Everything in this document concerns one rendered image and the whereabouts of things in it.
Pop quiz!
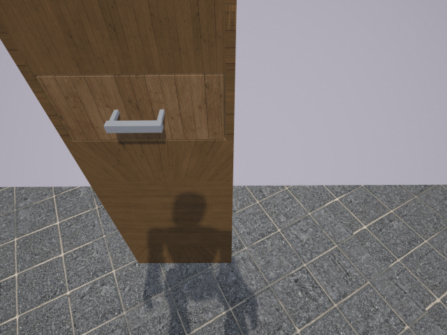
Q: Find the cabinet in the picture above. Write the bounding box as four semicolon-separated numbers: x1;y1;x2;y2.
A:
0;0;237;263

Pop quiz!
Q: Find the handle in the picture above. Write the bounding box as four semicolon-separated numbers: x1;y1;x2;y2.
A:
103;110;165;133

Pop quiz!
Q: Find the drawer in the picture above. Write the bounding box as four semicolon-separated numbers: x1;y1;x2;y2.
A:
36;73;224;140

